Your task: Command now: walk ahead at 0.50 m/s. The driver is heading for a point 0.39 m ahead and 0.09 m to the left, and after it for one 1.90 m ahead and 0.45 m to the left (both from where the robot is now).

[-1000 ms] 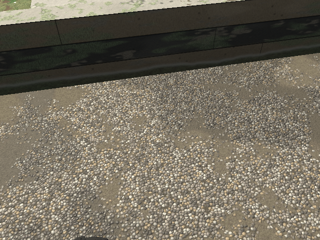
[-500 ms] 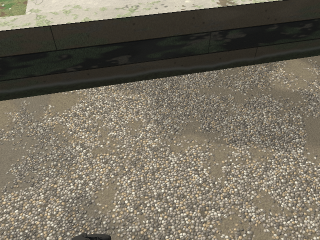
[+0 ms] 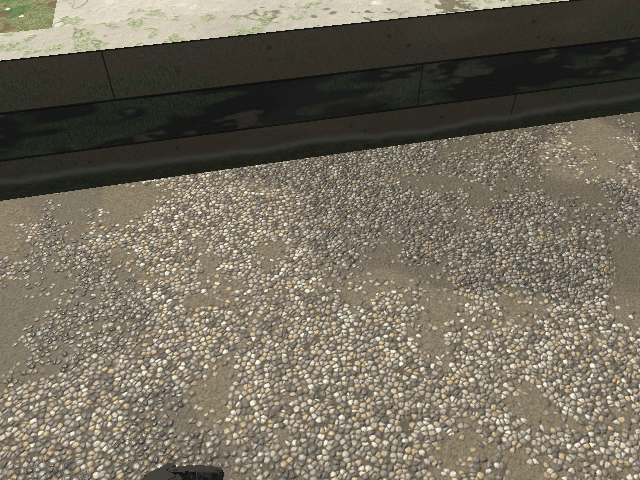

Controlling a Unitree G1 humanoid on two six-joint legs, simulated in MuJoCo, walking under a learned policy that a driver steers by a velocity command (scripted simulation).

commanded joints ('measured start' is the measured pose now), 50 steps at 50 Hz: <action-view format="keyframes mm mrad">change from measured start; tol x32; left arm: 1 -98 71 20 -88 -6 -17 11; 50 -108 51 15 -110 11 -24 -9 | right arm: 1 -37 -56 -16 -82 -1 -23 0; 50 -96 -73 -20 -95 1 -7 -4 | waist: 1 -13 -21 -75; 50 20 21 -40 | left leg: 1 60 41 -78 -119 67 2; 50 27 70 -103 -96 281 4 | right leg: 1 -28 -74 90 -134 135 -26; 50 -42 -78 35 -75 338 -22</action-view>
